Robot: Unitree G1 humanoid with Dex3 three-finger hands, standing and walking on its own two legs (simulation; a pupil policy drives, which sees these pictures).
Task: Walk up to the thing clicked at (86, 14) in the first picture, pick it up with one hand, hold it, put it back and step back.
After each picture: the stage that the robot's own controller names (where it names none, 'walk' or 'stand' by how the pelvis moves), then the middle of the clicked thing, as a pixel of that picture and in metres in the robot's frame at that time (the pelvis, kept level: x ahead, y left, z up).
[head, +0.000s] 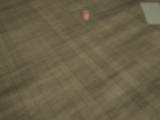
stand; (85, 15) +1.99 -0.02 -0.72
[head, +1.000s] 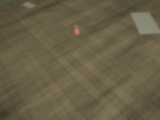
walk; (76, 30) +1.85 +0.23 -0.71
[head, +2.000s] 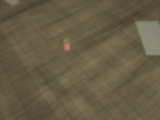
walk; (66, 44) +1.27 +0.30 -0.71
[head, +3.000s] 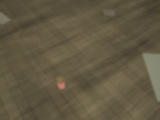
walk; (60, 82) +0.82 +0.25 -0.70
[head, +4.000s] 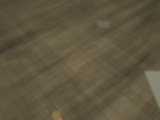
walk; (57, 117) +0.52 +0.21 -0.70
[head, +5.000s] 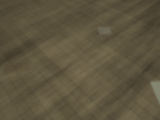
stand; out of the picture +0.38 +0.22 -0.71
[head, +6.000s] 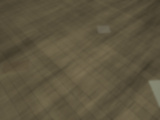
stand; out of the picture +0.38 +0.22 -0.73
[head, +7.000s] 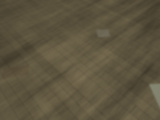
stand; out of the picture +0.36 +0.22 -0.72
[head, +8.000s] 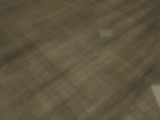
stand; out of the picture +0.36 +0.22 -0.73
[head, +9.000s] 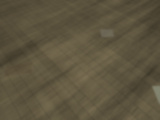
stand; out of the picture +0.36 +0.21 -0.73
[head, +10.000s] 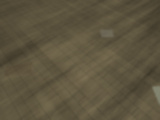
go down; out of the picture +0.36 +0.21 -0.73
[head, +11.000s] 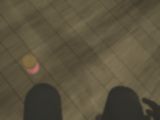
go down; (31, 64) +0.44 +0.25 -0.35
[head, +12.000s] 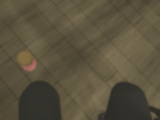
approach; (27, 61) +0.43 +0.26 -0.31
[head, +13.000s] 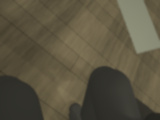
close in; out of the picture +0.41 +0.31 -0.22
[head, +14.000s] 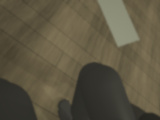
close; out of the picture +0.41 +0.31 -0.21
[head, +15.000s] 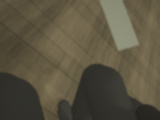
lift; out of the picture +0.38 +0.29 -0.22
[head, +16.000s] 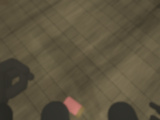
close; (73, 106) +0.32 +0.08 -0.48
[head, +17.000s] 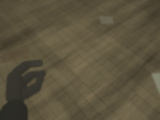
close; out of the picture +0.31 +0.03 -0.70
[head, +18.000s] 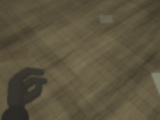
hold; out of the picture +0.34 +0.00 -0.70
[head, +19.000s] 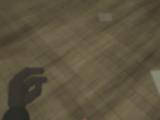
hold; out of the picture +0.39 -0.02 -0.70
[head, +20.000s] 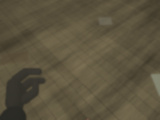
crouch; out of the picture +0.40 -0.04 -0.70
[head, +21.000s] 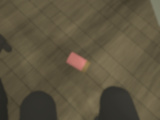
crouch; (78, 62) +0.51 -0.02 -0.38
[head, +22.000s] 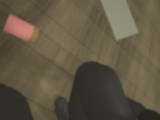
lower; (21, 29) +0.54 +0.05 -0.25
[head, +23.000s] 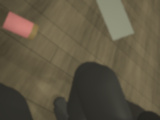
lower; (21, 26) +0.56 +0.06 -0.25
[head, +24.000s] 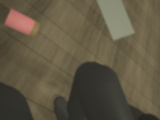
lower; (22, 23) +0.57 +0.05 -0.25
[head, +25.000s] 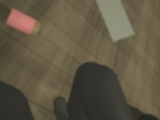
lower; (23, 23) +0.58 +0.05 -0.25
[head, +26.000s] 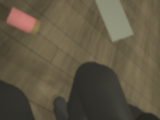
loosen; (23, 21) +0.59 +0.05 -0.25
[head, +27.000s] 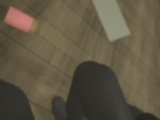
withdraw; (21, 21) +0.59 +0.05 -0.25
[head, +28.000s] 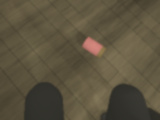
walk; (94, 47) +0.59 -0.05 -0.35
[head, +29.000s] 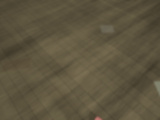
stand; out of the picture +0.47 -0.12 -0.68
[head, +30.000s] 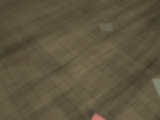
stand; out of the picture +0.49 -0.10 -0.69
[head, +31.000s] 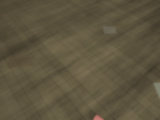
stand; out of the picture +0.49 -0.11 -0.72
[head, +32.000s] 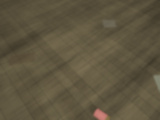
walk; (101, 116) +0.50 -0.11 -0.74
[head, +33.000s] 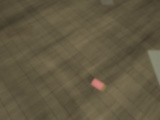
walk; (98, 85) +0.67 -0.14 -0.73
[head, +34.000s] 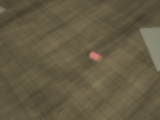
walk; (95, 57) +1.02 -0.04 -0.71
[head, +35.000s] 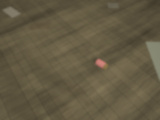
stand; (101, 64) +1.07 -0.16 -0.74
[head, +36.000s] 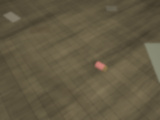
stand; (101, 66) +1.07 -0.16 -0.75
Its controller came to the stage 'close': yes
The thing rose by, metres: 0.01
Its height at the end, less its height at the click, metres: -0.02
